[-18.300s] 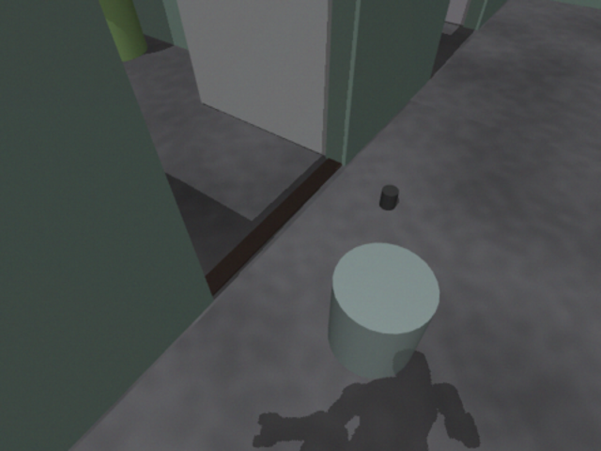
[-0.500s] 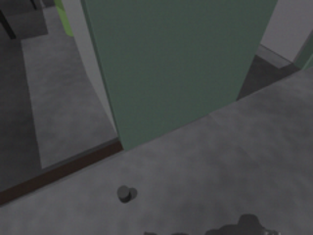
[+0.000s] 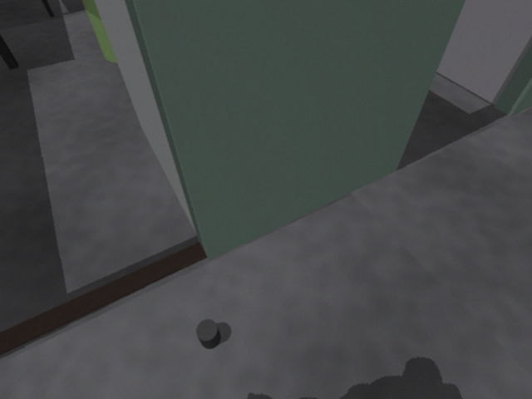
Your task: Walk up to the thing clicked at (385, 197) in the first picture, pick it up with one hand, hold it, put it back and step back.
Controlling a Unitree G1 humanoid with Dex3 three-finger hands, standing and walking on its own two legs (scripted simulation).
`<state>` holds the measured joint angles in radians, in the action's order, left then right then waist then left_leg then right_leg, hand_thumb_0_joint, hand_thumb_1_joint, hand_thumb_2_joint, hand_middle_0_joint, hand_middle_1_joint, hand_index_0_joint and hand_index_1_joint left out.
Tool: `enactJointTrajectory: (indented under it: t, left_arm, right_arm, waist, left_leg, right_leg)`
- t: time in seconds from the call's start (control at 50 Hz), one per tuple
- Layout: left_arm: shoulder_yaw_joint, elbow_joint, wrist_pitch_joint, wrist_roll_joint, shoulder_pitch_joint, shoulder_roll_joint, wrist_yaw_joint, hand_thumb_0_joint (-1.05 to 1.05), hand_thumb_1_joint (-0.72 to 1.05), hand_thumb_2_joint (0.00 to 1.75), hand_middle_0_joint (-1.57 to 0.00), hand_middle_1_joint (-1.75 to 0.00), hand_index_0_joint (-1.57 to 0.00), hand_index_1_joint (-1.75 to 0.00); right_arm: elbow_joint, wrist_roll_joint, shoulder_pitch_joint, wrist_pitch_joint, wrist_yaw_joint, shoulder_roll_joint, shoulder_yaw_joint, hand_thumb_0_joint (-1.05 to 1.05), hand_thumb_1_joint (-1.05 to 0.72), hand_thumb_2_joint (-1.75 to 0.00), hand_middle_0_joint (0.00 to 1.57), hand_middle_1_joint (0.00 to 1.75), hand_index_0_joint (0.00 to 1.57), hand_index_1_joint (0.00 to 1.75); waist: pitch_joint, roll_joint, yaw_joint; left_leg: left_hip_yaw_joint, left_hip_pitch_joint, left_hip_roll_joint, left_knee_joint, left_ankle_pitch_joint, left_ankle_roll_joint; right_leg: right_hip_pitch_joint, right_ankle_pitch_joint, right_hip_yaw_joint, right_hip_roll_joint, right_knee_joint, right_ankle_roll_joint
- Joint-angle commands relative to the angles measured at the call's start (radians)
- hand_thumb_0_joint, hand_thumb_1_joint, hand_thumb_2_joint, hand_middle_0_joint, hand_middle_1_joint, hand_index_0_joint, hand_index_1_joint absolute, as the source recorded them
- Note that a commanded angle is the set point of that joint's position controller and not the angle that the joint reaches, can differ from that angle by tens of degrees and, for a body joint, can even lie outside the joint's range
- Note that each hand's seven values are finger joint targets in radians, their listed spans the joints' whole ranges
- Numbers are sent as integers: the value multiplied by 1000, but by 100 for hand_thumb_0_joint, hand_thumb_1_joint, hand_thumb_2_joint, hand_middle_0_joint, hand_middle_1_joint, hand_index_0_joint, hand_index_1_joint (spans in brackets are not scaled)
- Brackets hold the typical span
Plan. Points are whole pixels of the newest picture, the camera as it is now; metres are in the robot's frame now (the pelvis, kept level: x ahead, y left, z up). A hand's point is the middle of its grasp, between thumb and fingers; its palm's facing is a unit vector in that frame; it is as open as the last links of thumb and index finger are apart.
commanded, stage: walk up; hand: left
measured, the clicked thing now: (208, 334) +0.45 +0.24 -0.74
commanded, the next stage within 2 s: stand in 0.12 s
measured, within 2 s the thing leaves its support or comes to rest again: neither
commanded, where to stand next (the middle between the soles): +0.08 +0.01 m, yaw -1 degrees
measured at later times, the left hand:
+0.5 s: hand out of the picture +0.09 +0.25 -0.16, palm faces -0.02 -0.94 -0.34, open 7.4 cm
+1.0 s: hand out of the picture +0.12 +0.24 -0.15, palm faces -0.02 -0.94 -0.35, open 7.4 cm
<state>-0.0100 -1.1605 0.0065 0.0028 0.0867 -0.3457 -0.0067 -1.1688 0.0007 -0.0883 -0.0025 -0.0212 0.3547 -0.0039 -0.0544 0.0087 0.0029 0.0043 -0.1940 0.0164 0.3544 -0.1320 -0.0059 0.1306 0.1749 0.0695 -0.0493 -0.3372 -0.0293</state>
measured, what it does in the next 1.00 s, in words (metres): stands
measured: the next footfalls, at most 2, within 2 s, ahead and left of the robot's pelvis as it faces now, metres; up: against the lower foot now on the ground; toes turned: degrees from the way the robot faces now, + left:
none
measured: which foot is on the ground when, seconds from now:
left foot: down 0.00-1.00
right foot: down 0.00-1.00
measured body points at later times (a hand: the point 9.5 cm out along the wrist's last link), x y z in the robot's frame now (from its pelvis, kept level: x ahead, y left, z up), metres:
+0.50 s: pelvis +0.02 -0.01 +0.00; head +0.02 -0.01 +0.45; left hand +0.09 +0.30 -0.13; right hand +0.10 -0.30 -0.13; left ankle +0.04 +0.12 -0.75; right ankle +0.00 -0.14 -0.75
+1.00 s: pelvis +0.03 -0.01 +0.00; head +0.04 -0.02 +0.45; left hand +0.12 +0.29 -0.13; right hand +0.12 -0.31 -0.13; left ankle +0.04 +0.12 -0.75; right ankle +0.00 -0.14 -0.75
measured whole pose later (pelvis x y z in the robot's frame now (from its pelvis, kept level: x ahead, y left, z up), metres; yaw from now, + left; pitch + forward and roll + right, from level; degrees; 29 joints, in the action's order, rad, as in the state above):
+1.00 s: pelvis +0.03 -0.01 +0.00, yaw -1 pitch -1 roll +0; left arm -0.01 -1.14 0.00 0.01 0.09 -0.34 0.00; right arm -1.15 0.01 -0.08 0.01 -0.01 0.35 0.01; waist -0.03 0.01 0.00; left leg 0.01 -0.12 0.03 0.31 -0.16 -0.02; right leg 0.07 0.21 0.06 -0.04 -0.30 -0.02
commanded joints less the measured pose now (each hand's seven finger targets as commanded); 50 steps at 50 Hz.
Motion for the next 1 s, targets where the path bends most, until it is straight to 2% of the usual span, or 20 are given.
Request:
enactJointTrajectory:
  t: [0.0,0.08,0.1,0.14,0.2,0.26,0.3,0.32,0.34,0.38,0.42,0.46,0.5,0.56,0.66,0.7,0.78,0.98]
  left_arm:
    - [-40,62,24,-1,-46,-222,12,0,90,90,-20,-30,-20,-30]
    - [-42,64,23,2,-54,-220,12,0,90,90,-20,-30,-20,-30]
    - [-35,56,22,8,-39,-209,11,0,90,90,-20,-30,-20,-30]
    - [-35,55,22,10,-50,-208,11,0,90,90,-20,-30,-20,-30]
    - [-35,56,23,8,-48,-215,11,0,90,90,-20,-30,-20,-30]
    - [-36,61,24,8,-45,-220,10,0,90,90,-20,-30,-20,-30]
    - [-36,61,26,10,-39,-216,10,0,90,90,-20,-30,-20,-30]
    - [-36,61,27,8,-39,-219,11,0,90,90,-20,-30,-20,-30]
    - [-36,62,28,7,-36,-218,9,0,90,90,-20,-30,-20,-30]
    - [-37,67,28,9,-40,-220,10,0,90,90,-20,-30,-20,-30]
    - [-37,66,27,7,-35,-221,10,0,90,90,-20,-30,-20,-30]
    - [-37,66,25,8,-34,-220,10,0,90,90,-20,-30,-20,-30]
    - [-36,70,26,9,-38,-215,11,0,90,90,-20,-30,-20,-30]
    - [-37,67,25,6,-30,-220,11,0,90,90,-20,-30,-20,-30]
    - [-35,67,21,7,-23,-214,11,0,90,90,-20,-30,-20,-30]
    - [-36,69,22,8,-28,-218,12,0,90,90,-20,-30,-20,-30]
    - [-36,70,26,5,-20,-221,14,0,90,90,-20,-30,-20,-30]
    - [-37,72,23,7,-29,-215,15,0,90,90,-20,-30,-20,-30]
  right_arm:
    - [67,0,67,23,17,214,-40,0,-90,-90,20,30,20,30]
    - [67,2,67,22,17,214,-41,0,-90,-90,20,30,20,30]
    - [70,10,60,26,19,202,-33,0,-90,-90,20,30,20,30]
    - [72,11,67,28,21,210,-35,0,-90,-90,20,30,20,30]
    - [70,11,62,29,22,208,-35,0,-90,-90,20,30,20,30]
    - [77,10,63,31,21,211,-36,0,-90,-90,20,30,20,30]
    - [81,10,64,33,22,207,-34,0,-90,-90,20,30,20,30]
    - [80,9,64,34,21,203,-33,0,-90,-90,20,30,20,30]
    - [80,9,58,35,21,209,-33,0,-90,-90,20,30,20,30]
    - [83,10,58,36,22,204,-32,0,-90,-90,20,30,20,30]
    - [80,9,64,37,24,205,-31,0,-90,-90,20,30,20,30]
    - [80,8,63,36,24,206,-31,0,-90,-90,20,30,20,30]
    - [80,8,61,34,25,211,-31,0,-90,-90,20,30,20,30]
    - [76,9,58,37,26,207,-27,0,-90,-90,20,30,20,30]
    - [73,8,63,34,27,215,-29,0,-90,-90,20,30,20,30]
    - [74,9,61,33,27,213,-28,0,-90,-90,20,30,20,30]
    - [71,8,50,36,29,209,-27,0,-90,-90,20,30,20,30]
    - [77,7,56,32,31,212,-27,0,-90,-90,20,30,20,30]
  waist:
    - [101,-7,-1]
    - [106,-3,-1]
    - [135,-7,-6]
    - [97,3,-10]
    - [68,-6,-9]
    - [68,-4,-10]
    - [85,-4,-5]
    - [70,-8,-7]
    - [70,-9,-8]
    - [91,-8,-7]
    - [88,-1,-6]
    - [79,-10,-8]
    - [101,-14,-6]
    - [99,-2,-8]
    - [88,-3,-3]
    - [100,-12,-4]
    - [120,-13,-6]
    - [104,-13,-4]
  left_leg:
    - [-109,29,108,-55,65,27]
    - [-109,31,112,-60,66,28]
    - [-111,58,124,-78,43,24]
    - [-114,36,117,-90,-4,20]
    - [-109,36,115,-90,27,15]
    - [-109,31,115,-93,-10,16]
    - [-107,39,121,-83,48,21]
    - [-110,40,117,-91,60,15]
    - [-104,44,114,-89,36,14]
    - [-102,57,122,-77,88,17]
    - [-104,65,121,-81,97,14]
    - [-103,68,118,-85,68,10]
    - [-100,71,124,-73,101,18]
    - [-93,79,122,-74,139,11]
    - [-94,75,121,-81,87,11]
    - [-91,82,124,-72,126,12]
    - [-85,111,130,-56,216,15]
    - [-77,105,128,-63,197,15]
  right_leg:
    - [-18,-67,-96,-102,55,41]
    - [-25,-62,-93,-100,56,42]
    - [-32,-19,-97,-103,64,39]
    - [-15,4,-97,-99,73,37]
    - [1,5,-102,-101,82,35]
    - [0,29,-101,-99,84,37]
    - [-25,-21,-102,-107,80,39]
    - [-13,-10,-99,-101,83,36]
    - [-8,0,-103,-101,89,35]
    - [-25,-39,-104,-107,81,38]
    - [-25,-48,-101,-104,81,36]
    - [-11,-23,-97,-98,81,35]
    - [-32,-54,-101,-106,83,36]
    - [-38,-94,-99,-103,75,36]
    - [-28,-45,-96,-99,79,36]
    - [-34,-67,-95,-101,77,37]
    - [-58,-176,-96,-107,66,37]
    - [-71,-171,-95,-108,79,37]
